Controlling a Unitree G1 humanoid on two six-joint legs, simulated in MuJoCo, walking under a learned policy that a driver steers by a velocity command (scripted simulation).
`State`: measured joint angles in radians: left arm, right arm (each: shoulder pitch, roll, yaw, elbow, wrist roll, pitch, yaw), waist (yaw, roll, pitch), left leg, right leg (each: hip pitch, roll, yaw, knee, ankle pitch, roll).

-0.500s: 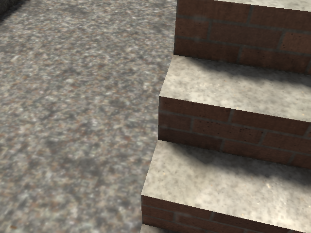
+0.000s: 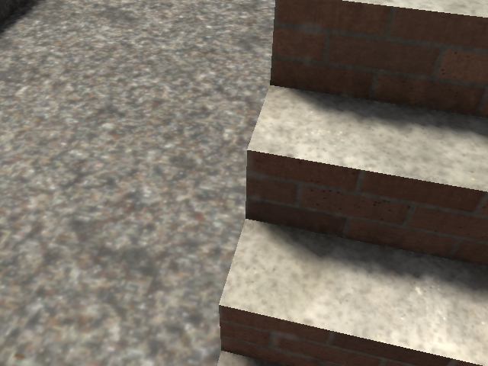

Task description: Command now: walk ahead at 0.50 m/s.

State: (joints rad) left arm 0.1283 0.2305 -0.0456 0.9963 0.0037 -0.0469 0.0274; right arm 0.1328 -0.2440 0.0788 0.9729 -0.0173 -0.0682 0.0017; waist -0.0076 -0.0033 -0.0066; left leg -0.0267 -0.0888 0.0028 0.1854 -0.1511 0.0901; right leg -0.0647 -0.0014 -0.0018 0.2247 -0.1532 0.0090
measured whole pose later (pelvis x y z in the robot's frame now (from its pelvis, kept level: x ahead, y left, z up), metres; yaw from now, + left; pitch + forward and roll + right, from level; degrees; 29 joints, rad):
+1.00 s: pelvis -0.01 +0.00 +0.00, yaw +0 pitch +0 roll +0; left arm 0.09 0.23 -0.05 1.00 0.00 -0.05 0.02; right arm 0.10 -0.25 0.08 0.97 -0.02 -0.07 0.01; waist -0.01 -0.01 -0.01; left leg -0.03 -0.08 0.00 0.17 -0.14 0.08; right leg -0.07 0.00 0.01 0.20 -0.13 0.01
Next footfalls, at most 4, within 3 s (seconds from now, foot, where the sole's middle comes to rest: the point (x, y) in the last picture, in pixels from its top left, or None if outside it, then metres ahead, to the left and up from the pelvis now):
none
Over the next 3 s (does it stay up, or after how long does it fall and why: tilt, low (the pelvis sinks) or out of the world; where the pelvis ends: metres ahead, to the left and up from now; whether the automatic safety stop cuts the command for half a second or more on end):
stays up -0.01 -0.01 0.00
